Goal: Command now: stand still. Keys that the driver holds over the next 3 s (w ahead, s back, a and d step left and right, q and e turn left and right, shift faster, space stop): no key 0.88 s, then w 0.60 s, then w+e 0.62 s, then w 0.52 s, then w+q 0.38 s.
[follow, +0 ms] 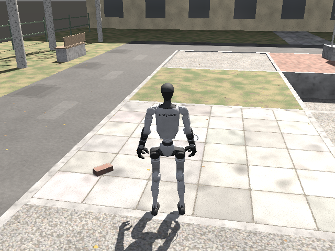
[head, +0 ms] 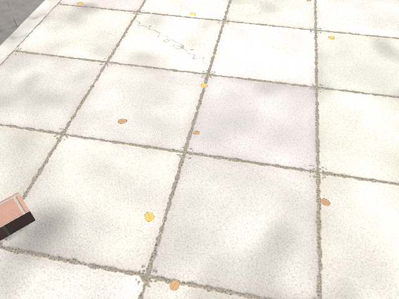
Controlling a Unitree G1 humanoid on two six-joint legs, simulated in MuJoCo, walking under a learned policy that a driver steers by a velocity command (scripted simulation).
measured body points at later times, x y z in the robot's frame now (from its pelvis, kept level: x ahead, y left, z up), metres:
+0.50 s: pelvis +0.00 +0.00 +0.00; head +0.01 +0.00 +0.45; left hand +0.04 +0.25 -0.15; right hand +0.05 -0.25 -0.14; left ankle +0.00 +0.12 -0.73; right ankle +0.01 -0.14 -0.73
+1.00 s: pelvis +0.01 -0.01 +0.00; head +0.01 -0.01 +0.45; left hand +0.01 +0.23 -0.16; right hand +0.01 -0.25 -0.16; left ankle -0.01 +0.12 -0.73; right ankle +0.01 -0.14 -0.73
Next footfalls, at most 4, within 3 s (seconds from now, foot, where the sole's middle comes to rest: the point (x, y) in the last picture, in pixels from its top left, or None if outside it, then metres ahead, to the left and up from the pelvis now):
1.64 right None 0.45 -0.07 -0.77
2.12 left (186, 243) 0.72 0.09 -0.77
2.62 right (274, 209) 0.87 -0.25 -0.77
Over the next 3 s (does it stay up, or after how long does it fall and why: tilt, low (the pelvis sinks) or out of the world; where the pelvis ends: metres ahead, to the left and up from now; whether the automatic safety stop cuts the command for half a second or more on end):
stays up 0.93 -0.18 0.01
